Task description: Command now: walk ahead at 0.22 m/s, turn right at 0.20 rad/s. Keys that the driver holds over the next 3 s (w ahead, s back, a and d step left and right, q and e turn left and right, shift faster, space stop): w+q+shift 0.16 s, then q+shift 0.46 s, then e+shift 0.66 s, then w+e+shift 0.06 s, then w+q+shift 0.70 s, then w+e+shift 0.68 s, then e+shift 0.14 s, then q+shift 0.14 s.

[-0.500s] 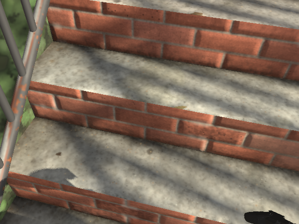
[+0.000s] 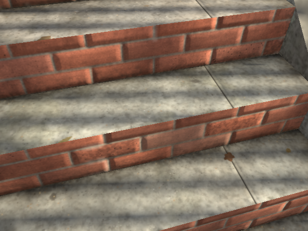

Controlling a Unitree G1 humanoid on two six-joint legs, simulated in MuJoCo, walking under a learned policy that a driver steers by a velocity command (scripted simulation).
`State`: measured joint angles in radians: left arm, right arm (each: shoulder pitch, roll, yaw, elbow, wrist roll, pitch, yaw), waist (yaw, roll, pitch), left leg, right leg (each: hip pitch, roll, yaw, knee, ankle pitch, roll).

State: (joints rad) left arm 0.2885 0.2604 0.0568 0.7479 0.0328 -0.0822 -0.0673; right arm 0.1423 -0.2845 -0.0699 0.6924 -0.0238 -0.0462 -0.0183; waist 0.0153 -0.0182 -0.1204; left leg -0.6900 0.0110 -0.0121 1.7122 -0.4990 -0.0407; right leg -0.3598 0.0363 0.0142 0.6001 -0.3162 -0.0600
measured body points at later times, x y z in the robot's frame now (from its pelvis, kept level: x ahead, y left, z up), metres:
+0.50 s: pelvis +0.11 +0.09 +0.10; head +0.10 +0.11 +0.55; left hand +0.22 +0.39 -0.01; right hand +0.27 -0.12 -0.02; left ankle +0.16 +0.17 -0.53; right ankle +0.06 -0.10 -0.47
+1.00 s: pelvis +0.23 +0.10 +0.19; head +0.23 +0.10 +0.64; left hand +0.22 +0.37 +0.06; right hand +0.53 +0.00 +0.14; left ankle +0.17 +0.17 -0.53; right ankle +0.28 -0.04 -0.49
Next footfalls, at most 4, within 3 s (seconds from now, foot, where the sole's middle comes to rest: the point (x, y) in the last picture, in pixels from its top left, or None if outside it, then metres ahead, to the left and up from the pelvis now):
0.36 left None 0.20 0.18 -0.57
1.04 right None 0.30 -0.03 -0.57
1.60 left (86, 225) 0.42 0.24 -0.38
2.14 right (117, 106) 0.73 0.16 -0.18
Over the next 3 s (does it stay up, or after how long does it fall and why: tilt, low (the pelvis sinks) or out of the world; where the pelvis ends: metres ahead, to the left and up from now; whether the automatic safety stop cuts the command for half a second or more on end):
stays up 1.11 0.44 0.93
